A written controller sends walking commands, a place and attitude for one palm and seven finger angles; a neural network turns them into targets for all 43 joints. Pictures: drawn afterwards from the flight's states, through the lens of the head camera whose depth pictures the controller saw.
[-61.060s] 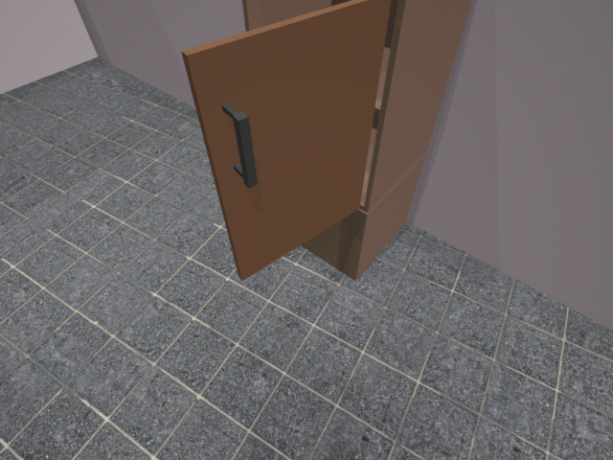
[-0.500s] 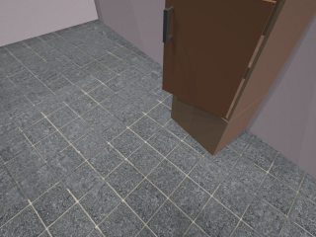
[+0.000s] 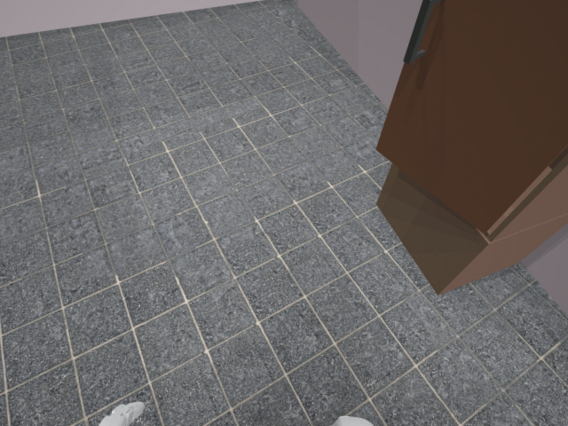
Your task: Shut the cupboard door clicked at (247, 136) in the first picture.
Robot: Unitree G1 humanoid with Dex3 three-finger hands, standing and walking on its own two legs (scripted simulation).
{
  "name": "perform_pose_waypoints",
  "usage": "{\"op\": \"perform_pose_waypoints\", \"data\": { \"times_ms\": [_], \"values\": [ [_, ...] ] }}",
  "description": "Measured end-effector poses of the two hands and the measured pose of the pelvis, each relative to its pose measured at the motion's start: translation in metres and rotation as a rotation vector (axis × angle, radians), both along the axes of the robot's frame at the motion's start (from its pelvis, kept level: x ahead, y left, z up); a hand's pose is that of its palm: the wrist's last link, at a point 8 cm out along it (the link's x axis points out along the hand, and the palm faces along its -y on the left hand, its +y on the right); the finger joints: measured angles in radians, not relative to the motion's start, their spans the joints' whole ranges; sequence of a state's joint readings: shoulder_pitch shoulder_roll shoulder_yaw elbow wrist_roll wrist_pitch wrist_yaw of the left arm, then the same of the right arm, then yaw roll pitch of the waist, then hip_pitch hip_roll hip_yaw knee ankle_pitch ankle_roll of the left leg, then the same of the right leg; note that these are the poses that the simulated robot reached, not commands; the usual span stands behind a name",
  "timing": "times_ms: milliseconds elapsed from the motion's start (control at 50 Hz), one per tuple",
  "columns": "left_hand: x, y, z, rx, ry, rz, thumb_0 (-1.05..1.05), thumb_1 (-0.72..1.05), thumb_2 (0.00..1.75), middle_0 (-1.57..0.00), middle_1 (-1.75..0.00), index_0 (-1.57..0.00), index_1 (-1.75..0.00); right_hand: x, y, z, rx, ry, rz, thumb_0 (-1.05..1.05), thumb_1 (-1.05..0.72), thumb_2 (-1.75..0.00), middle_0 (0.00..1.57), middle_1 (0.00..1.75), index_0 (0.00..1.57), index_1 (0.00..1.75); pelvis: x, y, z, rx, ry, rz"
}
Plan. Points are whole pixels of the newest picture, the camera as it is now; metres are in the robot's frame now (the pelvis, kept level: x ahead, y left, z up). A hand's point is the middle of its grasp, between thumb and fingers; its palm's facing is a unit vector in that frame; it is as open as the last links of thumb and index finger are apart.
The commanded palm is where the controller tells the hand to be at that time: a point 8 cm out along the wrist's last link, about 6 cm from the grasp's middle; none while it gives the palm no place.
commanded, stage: walk to a spot facing it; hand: left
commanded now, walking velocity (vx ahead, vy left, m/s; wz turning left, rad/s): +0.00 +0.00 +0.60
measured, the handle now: (424, 29) +0.92 -0.31 +0.08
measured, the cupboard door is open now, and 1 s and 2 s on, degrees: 17 17 17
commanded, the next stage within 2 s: turn to face it in 1.18 s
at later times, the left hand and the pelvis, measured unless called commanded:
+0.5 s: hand out of the picture -0.05 +0.19 -0.18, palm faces +0.40 -0.88 -0.25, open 7.4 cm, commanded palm none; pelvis +0.03 +0.00 -0.02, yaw +22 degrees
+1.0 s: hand (146, 419) +0.15 +0.22 -0.15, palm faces +0.59 -0.77 -0.24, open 7.4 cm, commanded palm none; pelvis +0.21 +0.03 +0.00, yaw +37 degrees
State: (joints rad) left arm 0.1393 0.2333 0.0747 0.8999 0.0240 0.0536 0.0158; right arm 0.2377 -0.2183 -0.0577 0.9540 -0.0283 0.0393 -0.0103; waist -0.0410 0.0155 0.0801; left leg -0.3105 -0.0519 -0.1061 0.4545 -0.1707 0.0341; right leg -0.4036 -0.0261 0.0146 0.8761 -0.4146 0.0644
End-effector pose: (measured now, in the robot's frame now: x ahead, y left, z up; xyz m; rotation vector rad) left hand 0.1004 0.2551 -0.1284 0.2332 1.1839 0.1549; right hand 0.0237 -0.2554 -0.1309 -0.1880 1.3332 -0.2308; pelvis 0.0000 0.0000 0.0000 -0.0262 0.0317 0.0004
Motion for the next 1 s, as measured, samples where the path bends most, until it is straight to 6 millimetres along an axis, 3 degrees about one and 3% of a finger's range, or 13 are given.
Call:
{"op": "perform_pose_waypoints", "data": {
  "times_ms": [80, 140, 260, 360, 440, 500, 540, 620, 720, 800, 840, 880, 1000],
  "values": [
    [-0.01, -0.012, 0.006, 0.028, -0.043, 0.044, 0.0, 0.9, 0.89, -0.2, -0.3, -0.2, -0.3, 0.017, -0.024, -0.01, 0.011, -0.009, 0.046, 0.0, -0.9, -0.9, 0.2, 0.3, 0.2, 0.3, -0.003, -0.02, -0.006, 0.013, 0.003, 0.062],
    [-0.03, -0.019, 0.006, 0.058, -0.041, 0.085, 0.0, 0.9, 0.89, -0.2, -0.3, -0.2, -0.3, 0.035, -0.04, -0.019, 0.018, -0.024, 0.085, 0.0, -0.9, -0.9, 0.2, 0.3, 0.2, 0.3, -0.005, -0.032, -0.011, 0.031, -0.002, 0.101],
    [-0.074, -0.033, 0.011, 0.044, 0.029, 0.187, 0.0, 0.9, 0.89, -0.2, -0.3, -0.2, -0.3, 0.077, -0.042, -0.01, 0.04, -0.059, 0.183, 0.0, -0.91, -0.9, 0.2, 0.29, 0.2, 0.29, 0.001, -0.039, -0.001, 0.058, -0.021, 0.193],
    [-0.11, -0.038, 0.006, 0.004, 0.058, 0.302, 0.0, 0.9, 0.89, -0.2, -0.3, -0.2, -0.3, 0.122, -0.018, -0.005, 0.06, -0.06, 0.312, 0.0, -0.91, -0.9, 0.2, 0.29, 0.19, 0.29, 0.012, -0.035, 0.001, 0.069, -0.019, 0.286],
    [-0.147, -0.033, -0.004, -0.028, 0.118, 0.41, 0.0, 0.9, 0.89, -0.2, -0.3, -0.2, -0.3, 0.17, 0.021, -0.001, 0.068, -0.101, 0.433, 0.01, -0.91, -0.9, 0.2, 0.29, 0.19, 0.29, 0.023, -0.021, -0.003, 0.07, -0.013, 0.348],
    [-0.174, -0.024, -0.019, -0.051, 0.182, 0.478, 0.0, 0.9, 0.89, -0.2, -0.3, -0.2, -0.3, 0.209, 0.054, -0.004, 0.065, -0.189, 0.515, 0.01, -0.91, -0.9, 0.2, 0.29, 0.2, 0.29, 0.033, -0.002, -0.017, 0.055, -0.008, 0.377],
    [-0.182, -0.016, -0.025, -0.054, 0.231, 0.495, 0.0, 0.9, 0.89, -0.2, -0.3, -0.2, -0.3, 0.224, 0.07, -0.004, 0.063, -0.237, 0.538, 0.0, -0.91, -0.9, 0.2, 0.29, 0.2, 0.3, 0.039, 0.004, -0.021, 0.059, -0.017, 0.386],
    [-0.158, 0.003, -0.019, -0.038, 0.205, 0.521, 0.01, 0.9, 0.89, -0.2, -0.3, -0.2, -0.3, 0.23, 0.082, 0.0, 0.065, -0.223, 0.554, 0.0, -0.91, -0.9, 0.2, 0.29, 0.2, 0.3, 0.06, 0.012, -0.015, 0.061, -0.026, 0.414],
    [-0.085, 0.021, -0.002, -0.01, 0.047, 0.515, 0.01, 0.91, 0.89, -0.19, -0.3, -0.19, -0.3, 0.226, 0.08, -0.011, 0.084, -0.099, 0.552, 0.0, -0.9, -0.9, 0.2, 0.3, 0.2, 0.3, 0.095, 0.017, -0.008, 0.062, -0.035, 0.462],
    [-0.024, 0.028, 0.004, 0.026, -0.064, 0.497, 0.0, 0.91, 0.89, -0.19, -0.3, -0.19, -0.3, 0.238, 0.069, -0.031, 0.103, -0.004, 0.535, 0.0, -0.9, -0.9, 0.2, 0.3, 0.2, 0.3, 0.134, 0.015, -0.016, 0.072, -0.044, 0.497],
    [-0.003, 0.028, 0.001, 0.052, -0.112, 0.508, 0.0, 0.9, 0.89, -0.19, -0.3, -0.2, -0.3, 0.252, 0.065, -0.044, 0.102, 0.034, 0.542, 0.0, -0.9, -0.9, 0.2, 0.3, 0.2, 0.3, 0.153, 0.015, -0.025, 0.072, -0.045, 0.531],
    [0.006, 0.022, 0.002, 0.056, -0.12, 0.541, 0.0, 0.9, 0.89, -0.2, -0.3, -0.2, -0.3, 0.271, 0.067, -0.044, 0.094, 0.059, 0.561, 0.01, -0.9, -0.9, 0.2, 0.3, 0.2, 0.3, 0.166, 0.017, -0.024, 0.069, -0.047, 0.558],
    [0.014, -0.004, 0.006, -0.02, -0.021, 0.652, 0.0, 0.91, 0.89, -0.2, -0.3, -0.2, -0.3, 0.347, 0.1, -0.015, 0.103, -0.001, 0.623, 0.01, -0.91, -0.9, 0.2, 0.29, 0.2, 0.29, 0.208, 0.031, -0.001, 0.06, -0.014, 0.643]
  ]
}}
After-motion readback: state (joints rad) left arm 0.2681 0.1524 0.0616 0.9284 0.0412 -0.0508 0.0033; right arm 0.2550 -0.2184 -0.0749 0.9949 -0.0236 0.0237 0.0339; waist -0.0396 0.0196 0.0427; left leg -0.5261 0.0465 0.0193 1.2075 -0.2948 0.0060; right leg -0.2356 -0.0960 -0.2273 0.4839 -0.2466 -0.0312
